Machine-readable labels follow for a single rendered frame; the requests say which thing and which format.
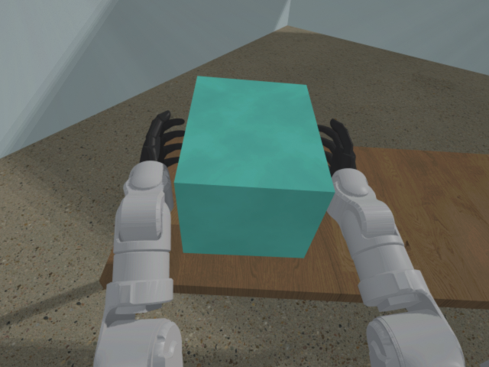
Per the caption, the left robot forearm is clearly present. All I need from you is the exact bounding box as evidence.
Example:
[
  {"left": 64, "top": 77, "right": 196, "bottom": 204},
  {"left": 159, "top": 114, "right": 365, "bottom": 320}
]
[{"left": 93, "top": 161, "right": 173, "bottom": 367}]

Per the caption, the left robot upper arm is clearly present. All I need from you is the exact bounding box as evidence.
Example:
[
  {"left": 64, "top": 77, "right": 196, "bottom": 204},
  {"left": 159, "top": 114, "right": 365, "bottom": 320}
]
[{"left": 95, "top": 318, "right": 183, "bottom": 367}]

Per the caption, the carton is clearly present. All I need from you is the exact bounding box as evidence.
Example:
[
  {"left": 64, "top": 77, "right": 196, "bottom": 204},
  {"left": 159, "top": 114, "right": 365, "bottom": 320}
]
[{"left": 174, "top": 76, "right": 335, "bottom": 258}]

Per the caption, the right robot upper arm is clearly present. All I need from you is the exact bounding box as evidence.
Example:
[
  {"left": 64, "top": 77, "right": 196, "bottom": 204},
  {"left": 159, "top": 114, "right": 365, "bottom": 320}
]
[{"left": 367, "top": 309, "right": 464, "bottom": 367}]

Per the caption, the right robot forearm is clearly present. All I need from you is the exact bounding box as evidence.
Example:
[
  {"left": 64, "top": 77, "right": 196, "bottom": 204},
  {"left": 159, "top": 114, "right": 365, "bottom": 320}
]
[{"left": 326, "top": 168, "right": 465, "bottom": 367}]

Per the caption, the robot right hand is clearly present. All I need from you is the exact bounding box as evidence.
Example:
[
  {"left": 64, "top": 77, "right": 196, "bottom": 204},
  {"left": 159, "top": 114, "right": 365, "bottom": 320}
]
[{"left": 317, "top": 119, "right": 357, "bottom": 177}]

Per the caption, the table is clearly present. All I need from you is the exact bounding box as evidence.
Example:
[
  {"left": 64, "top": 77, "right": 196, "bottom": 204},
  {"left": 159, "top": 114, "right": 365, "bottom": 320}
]
[{"left": 99, "top": 136, "right": 489, "bottom": 367}]

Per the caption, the robot left hand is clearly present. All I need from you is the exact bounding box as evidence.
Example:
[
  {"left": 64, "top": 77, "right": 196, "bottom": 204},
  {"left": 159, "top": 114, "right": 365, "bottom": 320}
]
[{"left": 140, "top": 110, "right": 185, "bottom": 167}]

